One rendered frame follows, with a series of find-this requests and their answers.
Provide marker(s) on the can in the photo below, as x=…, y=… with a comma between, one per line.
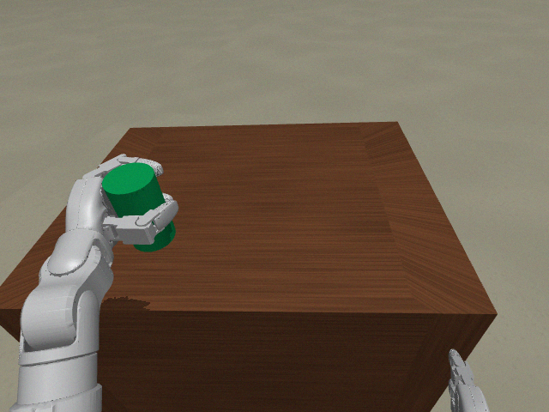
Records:
x=133, y=189

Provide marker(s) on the right robot hand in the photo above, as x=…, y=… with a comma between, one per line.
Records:
x=465, y=396

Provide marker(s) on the left robot arm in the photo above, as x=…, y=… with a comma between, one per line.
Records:
x=60, y=327

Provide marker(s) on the left robot hand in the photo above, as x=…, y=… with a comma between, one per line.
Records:
x=89, y=207

